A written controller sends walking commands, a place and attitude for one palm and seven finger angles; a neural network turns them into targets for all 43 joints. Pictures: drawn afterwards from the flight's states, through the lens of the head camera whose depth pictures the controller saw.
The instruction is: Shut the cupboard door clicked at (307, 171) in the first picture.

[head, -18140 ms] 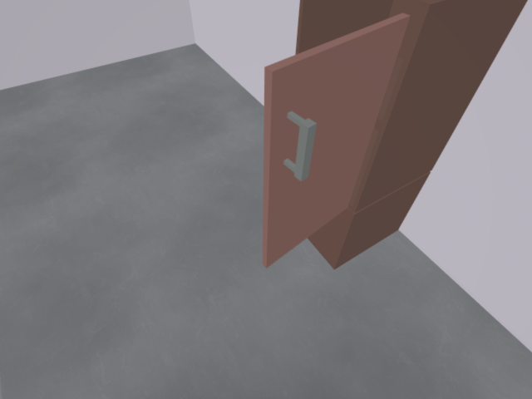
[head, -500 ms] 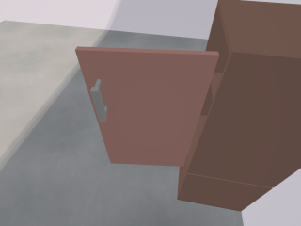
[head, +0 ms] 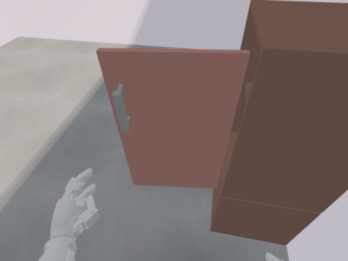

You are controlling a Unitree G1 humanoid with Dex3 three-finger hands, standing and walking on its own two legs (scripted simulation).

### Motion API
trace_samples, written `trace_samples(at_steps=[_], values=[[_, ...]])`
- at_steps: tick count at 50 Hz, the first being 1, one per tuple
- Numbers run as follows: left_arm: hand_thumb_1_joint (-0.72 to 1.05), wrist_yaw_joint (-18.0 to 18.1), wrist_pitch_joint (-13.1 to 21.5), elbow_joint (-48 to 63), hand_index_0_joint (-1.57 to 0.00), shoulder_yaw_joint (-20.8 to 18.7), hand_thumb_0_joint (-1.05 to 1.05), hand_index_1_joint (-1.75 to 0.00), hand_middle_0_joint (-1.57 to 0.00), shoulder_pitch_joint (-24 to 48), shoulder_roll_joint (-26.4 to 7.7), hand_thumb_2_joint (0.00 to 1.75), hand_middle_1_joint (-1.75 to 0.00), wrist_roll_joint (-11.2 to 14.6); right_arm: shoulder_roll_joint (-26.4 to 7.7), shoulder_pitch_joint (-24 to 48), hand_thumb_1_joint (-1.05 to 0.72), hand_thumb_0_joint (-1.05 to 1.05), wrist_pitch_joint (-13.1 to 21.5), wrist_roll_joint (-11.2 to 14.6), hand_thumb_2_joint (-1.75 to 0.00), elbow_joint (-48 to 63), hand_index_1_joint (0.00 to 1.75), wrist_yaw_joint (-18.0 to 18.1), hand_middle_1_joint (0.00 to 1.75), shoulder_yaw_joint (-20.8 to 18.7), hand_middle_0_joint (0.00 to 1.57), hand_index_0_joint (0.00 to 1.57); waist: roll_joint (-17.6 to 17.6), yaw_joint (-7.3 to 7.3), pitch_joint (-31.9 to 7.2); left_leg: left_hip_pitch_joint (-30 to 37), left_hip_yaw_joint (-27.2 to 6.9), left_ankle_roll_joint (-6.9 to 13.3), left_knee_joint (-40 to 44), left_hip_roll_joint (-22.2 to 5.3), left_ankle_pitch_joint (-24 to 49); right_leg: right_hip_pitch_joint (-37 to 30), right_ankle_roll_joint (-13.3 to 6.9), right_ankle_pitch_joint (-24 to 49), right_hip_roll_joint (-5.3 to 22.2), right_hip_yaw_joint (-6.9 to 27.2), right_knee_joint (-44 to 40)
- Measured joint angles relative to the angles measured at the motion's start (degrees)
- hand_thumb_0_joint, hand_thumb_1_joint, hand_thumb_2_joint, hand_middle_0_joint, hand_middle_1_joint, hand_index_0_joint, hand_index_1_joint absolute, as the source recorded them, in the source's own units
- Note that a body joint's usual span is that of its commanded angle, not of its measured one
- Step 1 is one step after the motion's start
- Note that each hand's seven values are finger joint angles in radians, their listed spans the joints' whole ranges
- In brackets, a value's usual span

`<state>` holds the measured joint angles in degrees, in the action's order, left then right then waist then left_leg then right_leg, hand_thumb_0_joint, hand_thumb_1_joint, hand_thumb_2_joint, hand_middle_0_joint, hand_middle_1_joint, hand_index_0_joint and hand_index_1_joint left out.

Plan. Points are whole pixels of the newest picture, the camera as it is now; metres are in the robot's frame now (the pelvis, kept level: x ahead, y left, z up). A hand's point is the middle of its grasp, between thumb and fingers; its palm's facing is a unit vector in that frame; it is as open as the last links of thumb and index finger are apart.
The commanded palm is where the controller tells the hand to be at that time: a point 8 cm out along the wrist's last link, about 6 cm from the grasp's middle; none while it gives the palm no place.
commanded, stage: raise the hand and make a fist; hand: left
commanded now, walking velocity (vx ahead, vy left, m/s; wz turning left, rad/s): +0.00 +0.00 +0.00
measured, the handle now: (122, 108) +0.48 +0.16 +0.12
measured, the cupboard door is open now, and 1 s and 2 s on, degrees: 98 98 98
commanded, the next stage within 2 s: bring the fist close to the handle in 1.72 s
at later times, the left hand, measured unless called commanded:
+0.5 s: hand (109, 225) +0.20 +0.15 +0.02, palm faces -0.16 -0.98 -0.06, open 4.8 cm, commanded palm +0.16 +0.23 +0.03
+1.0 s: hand (81, 195) +0.24 +0.20 +0.09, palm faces +0.02 -1.00 -0.07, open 3.1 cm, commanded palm +0.20 +0.24 +0.09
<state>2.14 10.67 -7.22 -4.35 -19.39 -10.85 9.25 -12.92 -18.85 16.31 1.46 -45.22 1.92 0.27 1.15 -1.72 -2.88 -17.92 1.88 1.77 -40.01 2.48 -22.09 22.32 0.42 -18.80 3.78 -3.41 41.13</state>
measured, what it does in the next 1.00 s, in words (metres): stands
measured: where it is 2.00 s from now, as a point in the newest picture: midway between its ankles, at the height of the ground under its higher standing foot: outside the picture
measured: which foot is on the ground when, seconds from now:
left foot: down 0.00-1.00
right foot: down 0.00-1.00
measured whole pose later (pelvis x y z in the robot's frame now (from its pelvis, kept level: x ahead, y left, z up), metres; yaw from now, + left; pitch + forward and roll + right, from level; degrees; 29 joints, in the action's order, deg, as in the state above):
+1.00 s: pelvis +0.02 +0.00 -0.02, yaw +1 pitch +8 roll -2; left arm -13.9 12.7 12.9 -10.9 -23.5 -15.8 17.3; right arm -13.2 -14.9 15.6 3.0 -29.8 3.5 1.8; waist 1.6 1.0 -5.7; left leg -29.1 -0.6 1.9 -49.2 1.0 -27.7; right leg 31.2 0.1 -22.7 1.0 -3.8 46.3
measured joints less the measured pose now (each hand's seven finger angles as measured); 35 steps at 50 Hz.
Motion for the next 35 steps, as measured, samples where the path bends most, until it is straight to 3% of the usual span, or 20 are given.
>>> trace_samples(at_steps=[3,5,6,8,10,12,16,19,22,25,28,31,35], values=[[0.91,-8.0,12.4,-0.7,-0.28,-2.8,0.01,-0.39,-0.27,2.6,0.3,0.90,-0.38,3.0,0.5,2.9,-0.90,0.01,0.7,-0.6,-0.90,4.6,0.30,-1.4,0.30,-0.4,0.20,0.21,-1.0,-0.94,-2.4,-8.5,0.5,-0.6,-5.5,-0.8,-1.0,8.8,-0.8,-0.5,-0.6,0.5,5.4],[0.91,-15.1,18.1,-2.4,-0.31,-3.8,0.01,-0.43,-0.30,3.0,-0.3,0.90,-0.42,4.8,0.7,4.6,-0.90,0.01,0.6,-0.6,-0.90,8.4,0.30,-2.2,0.30,-0.6,0.20,0.21,-2.8,-0.88,-2.0,-13.2,0.8,-0.9,-9.6,-1.5,-2.0,13.7,-1.6,-1.3,-1.2,0.8,9.2],[0.91,-18.1,19.0,-3.3,-0.32,-4.1,0.01,-0.44,-0.32,2.6,-0.7,0.90,-0.43,5.1,0.5,5.1,-0.90,0.01,0.5,-0.3,-0.90,10.3,0.30,-2.5,0.30,-0.7,0.20,0.21,-3.5,-0.71,-1.7,-15.3,0.8,-1.0,-11.5,-1.8,-2.5,15.7,-1.9,-1.7,-1.4,0.7,10.9],[0.90,-21.8,17.6,-4.7,-0.36,-4.5,0.01,-0.48,-0.36,0.5,-1.6,0.90,-0.47,5.5,-0.6,5.7,-0.90,0.01,0.2,0.3,-0.90,13.7,0.30,-2.4,0.30,-1.0,0.20,0.21,-4.4,-0.17,-1.5,-18.9,0.5,-1.5,-14.7,-2.4,-3.5,19.2,-2.3,-2.5,-1.8,0.4,13.8],[0.90,-22.5,15.0,-4.8,-0.40,-5.1,0.01,-0.52,-0.39,-2.5,-2.4,0.90,-0.51,6.0,-1.8,6.0,-0.90,0.01,-0.1,0.6,-0.90,16.1,0.30,-1.7,0.30,-1.6,0.20,0.21,-4.8,0.61,-1.6,-21.8,-0.1,-1.8,-17.4,-2.7,-4.4,21.9,-2.6,-3.5,-2.1,0.0,16.1],[0.90,-20.6,13.9,-2.7,-0.43,-6.2,0.01,-0.56,-0.43,-5.9,-2.8,0.90,-0.55,6.5,-2.7,6.0,-0.90,0.01,0.2,0.7,-0.90,17.3,0.30,-0.9,0.30,-2.4,0.20,0.21,-4.5,1.64,-1.9,-23.9,-1.1,-2.1,-19.7,-2.9,-5.4,23.4,-2.9,-4.3,-2.4,-0.9,17.7],[0.90,-15.9,18.4,6.8,-0.50,-7.5,0.03,-0.63,-0.50,-9.7,-3.4,0.90,-0.63,7.8,-3.6,6.0,-0.90,0.01,1.8,0.4,-0.90,16.2,0.30,0.5,0.30,-2.5,0.20,0.20,-2.9,3.87,-2.6,-26.4,-3.7,-2.4,-23.2,-2.8,-7.1,24.3,-3.4,-5.8,-2.9,-2.6,19.7],[0.90,-17.1,21.6,11.8,-0.55,-6.0,0.03,-0.69,-0.55,-7.0,-3.3,0.90,-0.69,8.9,-3.7,6.9,-0.90,0.01,2.5,0.6,-0.90,14.5,0.30,1.3,0.30,-0.8,0.20,0.20,-0.8,4.48,-2.7,-26.8,-5.3,-2.4,-24.7,-2.6,-8.0,23.7,-3.5,-6.9,-3.1,-3.8,20.2],[0.90,-21.6,17.7,11.3,-0.61,-3.6,0.02,-0.75,-0.60,-1.6,-3.9,0.90,-0.74,8.4,-2.4,7.7,-0.90,0.01,1.5,1.3,-0.90,13.9,0.30,1.8,0.30,1.1,0.20,0.20,0.8,4.12,-2.7,-26.1,-5.5,-2.3,-24.3,-2.5,-8.1,22.9,-3.2,-6.8,-3.4,-3.7,19.5],[0.90,-25.1,7.6,8.7,-0.66,-2.5,0.02,-0.81,-0.66,1.6,-5.5,0.90,-0.80,7.7,-0.2,7.2,-0.90,0.01,-0.7,1.9,-0.90,15.1,0.30,2.1,0.30,2.5,0.20,0.21,0.9,2.86,-2.3,-23.9,-4.2,-2.2,-21.4,-2.6,-7.5,21.5,-2.8,-6.2,-3.5,-2.4,17.5],[0.90,-23.9,0.0,8.7,-0.72,-4.3,0.02,-0.87,-0.72,0.1,-5.5,0.90,-0.86,9.1,1.3,5.4,-0.90,0.01,-2.4,1.8,-0.90,16.5,0.30,2.2,0.30,2.8,0.20,0.21,0.7,1.42,-2.2,-21.0,-2.8,-1.8,-17.8,-2.7,-6.9,19.3,-2.5,-5.6,-3.7,-1.0,14.7],[0.90,-19.6,0.0,12.4,-0.78,-7.8,0.02,-0.93,-0.77,-3.8,-4.3,0.90,-0.92,10.4,2.0,2.9,-0.90,0.01,-2.8,1.2,-0.90,16.5,0.30,1.9,0.31,1.9,0.20,0.21,0.1,1.42,-2.5,-18.2,-2.2,-1.6,-14.9,-2.8,-6.6,16.9,-2.1,-5.2,-3.9,-0.3,12.1],[0.90,-17.0,5.4,17.0,-0.85,-10.0,0.02,-1.01,-0.84,-7.4,-3.6,0.90,-1.00,9.8,0.8,0.6,-0.90,0.01,-2.3,0.7,-0.90,15.0,0.30,1.0,0.30,0.7,0.20,0.21,-0.1,2.55,-3.1,-16.5,-2.7,-1.1,-13.2,-2.3,-6.6,14.7,-1.7,-5.3,-3.5,-0.8,10.1]])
